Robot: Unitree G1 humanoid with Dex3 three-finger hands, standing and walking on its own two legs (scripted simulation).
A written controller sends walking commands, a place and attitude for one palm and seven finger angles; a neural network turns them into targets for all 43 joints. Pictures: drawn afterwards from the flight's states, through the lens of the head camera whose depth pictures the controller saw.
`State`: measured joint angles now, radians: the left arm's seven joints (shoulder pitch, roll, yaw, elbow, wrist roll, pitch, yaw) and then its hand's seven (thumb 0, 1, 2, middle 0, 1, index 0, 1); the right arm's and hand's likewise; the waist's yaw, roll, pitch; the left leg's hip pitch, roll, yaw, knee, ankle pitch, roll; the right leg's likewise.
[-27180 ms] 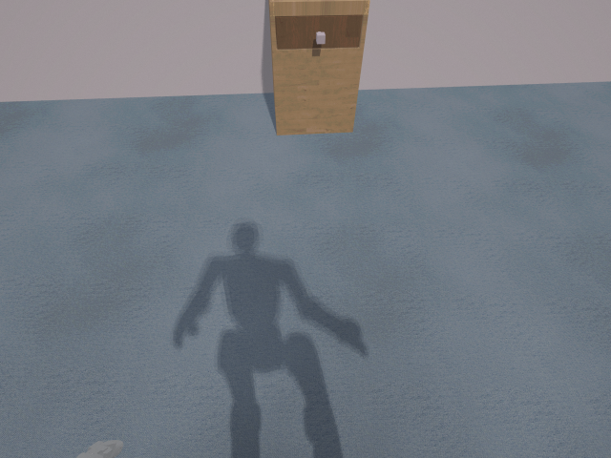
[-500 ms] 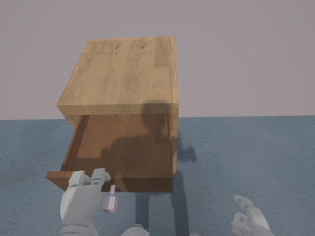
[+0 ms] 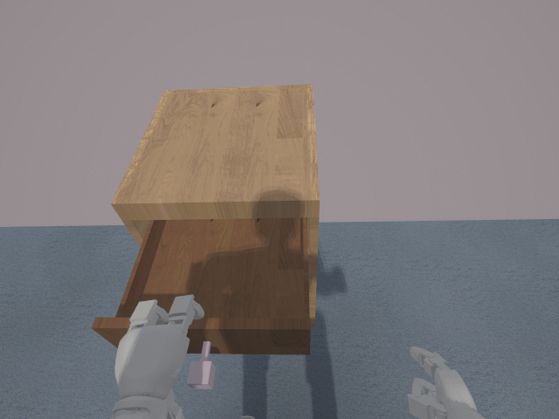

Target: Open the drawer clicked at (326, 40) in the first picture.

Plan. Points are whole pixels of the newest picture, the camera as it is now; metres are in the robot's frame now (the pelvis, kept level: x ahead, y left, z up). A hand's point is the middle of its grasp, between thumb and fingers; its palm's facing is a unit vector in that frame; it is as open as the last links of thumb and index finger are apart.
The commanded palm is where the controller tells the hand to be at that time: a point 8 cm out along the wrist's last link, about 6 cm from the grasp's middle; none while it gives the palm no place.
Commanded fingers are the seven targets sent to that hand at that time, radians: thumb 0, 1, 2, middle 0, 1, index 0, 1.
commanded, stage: lift the hand off the handle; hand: left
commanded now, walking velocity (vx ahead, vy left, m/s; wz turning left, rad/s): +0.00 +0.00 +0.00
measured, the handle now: (203, 363) +0.25 +0.18 -0.17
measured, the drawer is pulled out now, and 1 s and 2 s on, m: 0.24 0.24 0.24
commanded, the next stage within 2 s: draw the hand back to the body in 0.14 s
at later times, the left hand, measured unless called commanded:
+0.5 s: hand (144, 357) +0.20 +0.20 +0.02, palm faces +0.04 -0.13 -0.99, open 13.9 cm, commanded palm +0.17 +0.20 +0.08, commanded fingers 0.00 -0.50 0.30 -0.30 -1.20 -0.30 -1.20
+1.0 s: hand (117, 341) +0.19 +0.19 +0.11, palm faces +0.24 -0.85 -0.47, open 13.6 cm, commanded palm +0.15 +0.24 +0.15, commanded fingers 0.00 -0.19 0.44 -0.28 -1.00 -0.28 -1.00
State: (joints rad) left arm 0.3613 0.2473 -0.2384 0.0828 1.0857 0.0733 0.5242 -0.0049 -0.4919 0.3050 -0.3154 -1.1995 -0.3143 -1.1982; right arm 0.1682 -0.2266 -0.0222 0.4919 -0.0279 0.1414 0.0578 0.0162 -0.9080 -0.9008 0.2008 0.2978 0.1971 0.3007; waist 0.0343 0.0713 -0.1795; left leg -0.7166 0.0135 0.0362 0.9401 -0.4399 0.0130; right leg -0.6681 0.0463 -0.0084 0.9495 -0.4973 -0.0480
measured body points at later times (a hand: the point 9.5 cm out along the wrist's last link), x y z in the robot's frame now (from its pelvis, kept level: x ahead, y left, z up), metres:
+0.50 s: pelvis +0.01 +0.00 +0.01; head +0.02 -0.04 +0.46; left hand +0.19 +0.20 +0.07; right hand +0.21 -0.22 -0.09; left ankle +0.01 +0.11 -0.68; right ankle -0.02 -0.09 -0.68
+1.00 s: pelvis +0.02 +0.00 +0.04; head +0.01 -0.03 +0.49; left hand +0.17 +0.24 +0.14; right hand +0.22 -0.21 -0.04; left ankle +0.01 +0.11 -0.68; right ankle -0.02 -0.09 -0.68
